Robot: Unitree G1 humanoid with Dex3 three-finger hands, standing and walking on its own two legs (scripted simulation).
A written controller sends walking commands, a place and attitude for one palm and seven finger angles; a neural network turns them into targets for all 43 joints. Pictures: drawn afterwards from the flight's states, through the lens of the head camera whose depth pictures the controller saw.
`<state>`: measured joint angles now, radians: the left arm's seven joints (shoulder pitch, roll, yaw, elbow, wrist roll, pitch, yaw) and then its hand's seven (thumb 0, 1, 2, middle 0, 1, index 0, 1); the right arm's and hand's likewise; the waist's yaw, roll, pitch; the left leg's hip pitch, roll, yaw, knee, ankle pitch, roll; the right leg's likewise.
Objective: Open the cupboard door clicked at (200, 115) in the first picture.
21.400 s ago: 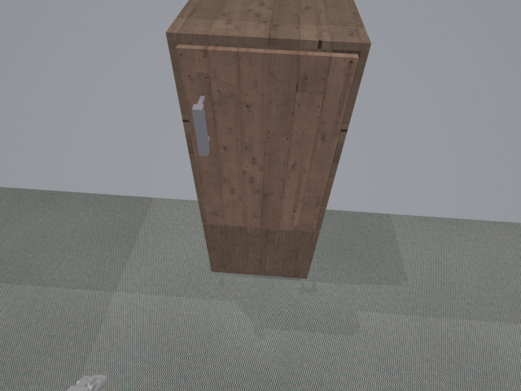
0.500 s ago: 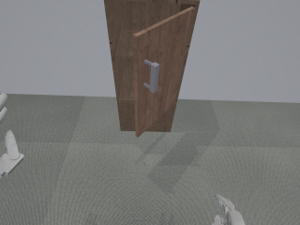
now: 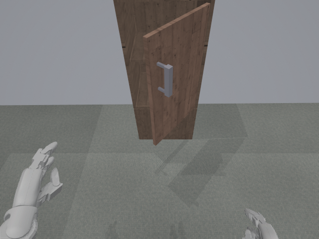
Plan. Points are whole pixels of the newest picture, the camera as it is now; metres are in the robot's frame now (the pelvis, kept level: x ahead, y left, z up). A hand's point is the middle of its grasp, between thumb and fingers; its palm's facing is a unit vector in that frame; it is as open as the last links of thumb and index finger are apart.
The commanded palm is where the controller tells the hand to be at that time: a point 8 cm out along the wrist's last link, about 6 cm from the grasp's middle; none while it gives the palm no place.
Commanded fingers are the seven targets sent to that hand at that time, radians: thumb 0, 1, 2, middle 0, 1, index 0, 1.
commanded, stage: let the arm hang, fingers relaxed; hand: left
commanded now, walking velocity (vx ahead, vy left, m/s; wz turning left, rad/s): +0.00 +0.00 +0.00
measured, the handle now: (164, 79) +0.65 +0.03 +0.03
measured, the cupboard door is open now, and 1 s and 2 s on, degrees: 50 50 50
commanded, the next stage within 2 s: look to check the result in 1.00 s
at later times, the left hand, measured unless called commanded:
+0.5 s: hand out of the picture -0.02 +0.16 -0.16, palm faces +0.02 -0.97 -0.24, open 7.3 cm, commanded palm none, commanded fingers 0.00 0.90 0.90 -0.20 -0.30 -0.20 -0.30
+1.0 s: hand out of the picture +0.00 +0.13 -0.17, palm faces +0.04 -0.99 -0.16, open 7.3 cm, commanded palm none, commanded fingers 0.00 0.90 0.90 -0.20 -0.30 -0.20 -0.30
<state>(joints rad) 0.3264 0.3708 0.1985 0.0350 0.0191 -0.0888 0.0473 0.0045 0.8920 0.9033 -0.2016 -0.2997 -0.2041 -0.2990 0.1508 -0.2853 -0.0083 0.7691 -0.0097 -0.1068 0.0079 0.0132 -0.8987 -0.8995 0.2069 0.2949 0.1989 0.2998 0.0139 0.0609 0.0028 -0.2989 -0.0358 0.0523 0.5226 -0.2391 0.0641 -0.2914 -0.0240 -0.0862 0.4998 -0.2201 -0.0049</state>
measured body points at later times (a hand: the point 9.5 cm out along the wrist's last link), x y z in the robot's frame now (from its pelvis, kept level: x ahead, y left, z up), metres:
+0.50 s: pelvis +0.00 -0.03 +0.01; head +0.02 -0.04 +0.46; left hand -0.02 +0.21 -0.14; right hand -0.02 -0.24 -0.16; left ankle +0.02 +0.07 -0.74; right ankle +0.03 -0.12 -0.74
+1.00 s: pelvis +0.01 -0.02 +0.01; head +0.02 -0.03 +0.46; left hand +0.00 +0.19 -0.15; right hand -0.01 -0.23 -0.16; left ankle +0.02 +0.07 -0.74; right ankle +0.03 -0.12 -0.74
